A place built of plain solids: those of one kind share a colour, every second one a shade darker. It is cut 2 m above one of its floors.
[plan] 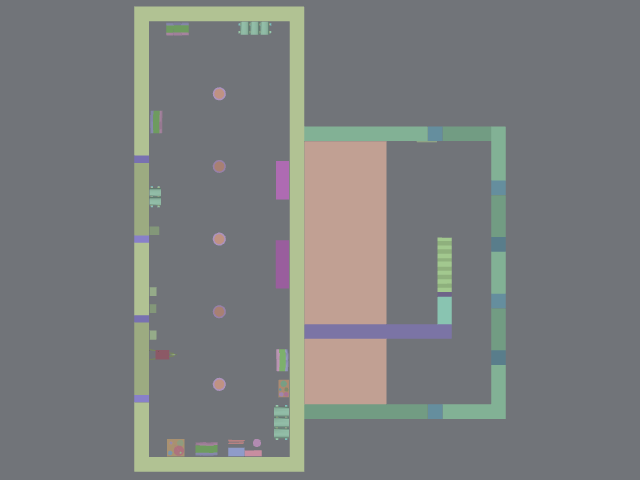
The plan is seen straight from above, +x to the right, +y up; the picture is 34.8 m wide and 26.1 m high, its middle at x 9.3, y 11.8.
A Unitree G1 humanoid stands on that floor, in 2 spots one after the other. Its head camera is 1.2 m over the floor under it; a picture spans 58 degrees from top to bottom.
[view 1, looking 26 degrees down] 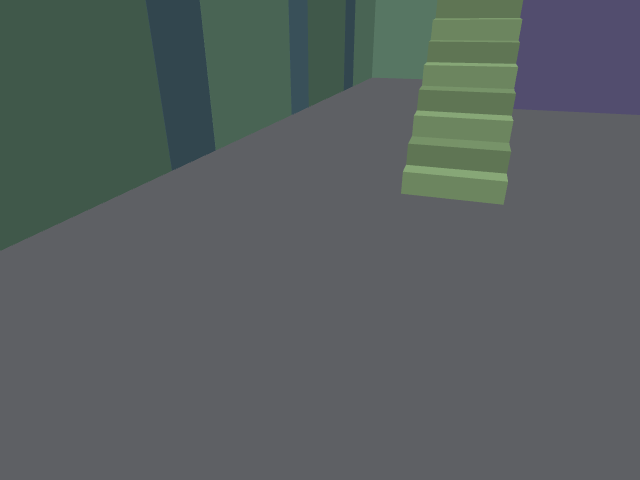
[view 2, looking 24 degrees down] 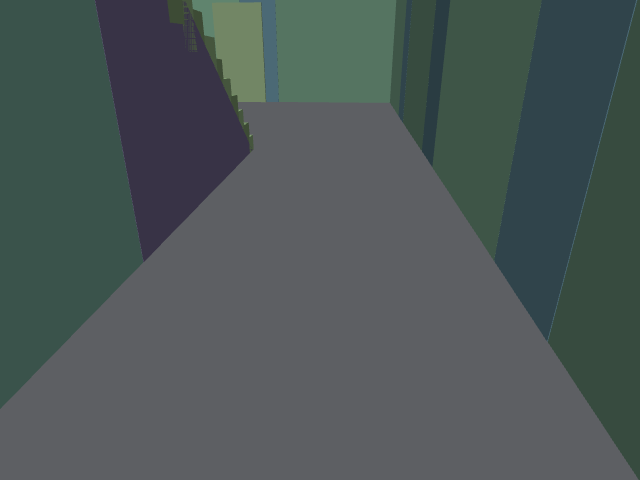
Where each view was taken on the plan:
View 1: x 16.07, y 15.28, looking -72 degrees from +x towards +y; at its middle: ground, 2.74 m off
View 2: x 17.71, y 6.44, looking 94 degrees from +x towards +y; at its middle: ground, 2.95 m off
